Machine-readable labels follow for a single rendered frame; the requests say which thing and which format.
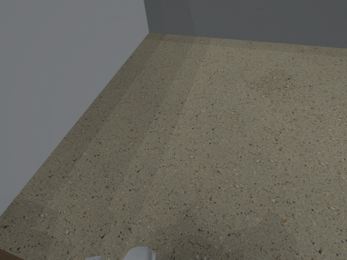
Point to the left robot thigh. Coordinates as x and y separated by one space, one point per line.
140 253

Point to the cabinet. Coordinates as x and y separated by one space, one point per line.
7 256

